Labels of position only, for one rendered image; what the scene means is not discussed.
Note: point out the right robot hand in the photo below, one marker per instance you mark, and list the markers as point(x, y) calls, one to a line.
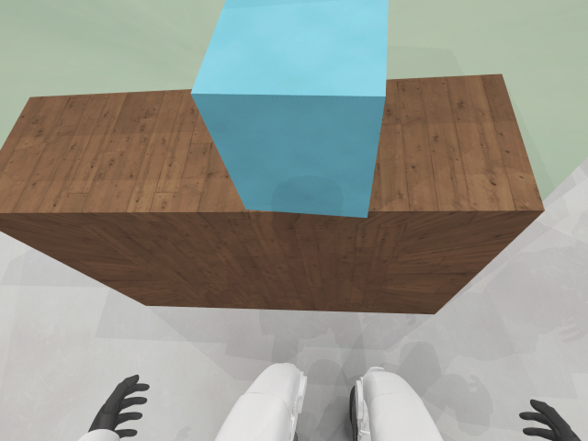
point(560, 430)

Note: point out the pedestal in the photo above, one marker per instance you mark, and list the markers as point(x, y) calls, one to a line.
point(130, 190)

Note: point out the carton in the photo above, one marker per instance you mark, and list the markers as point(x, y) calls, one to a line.
point(292, 93)

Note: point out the right robot shin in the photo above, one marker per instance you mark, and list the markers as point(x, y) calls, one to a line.
point(363, 429)

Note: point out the right robot thigh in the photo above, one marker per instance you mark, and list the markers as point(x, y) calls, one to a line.
point(393, 409)

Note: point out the left robot hand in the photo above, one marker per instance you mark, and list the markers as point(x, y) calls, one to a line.
point(109, 415)

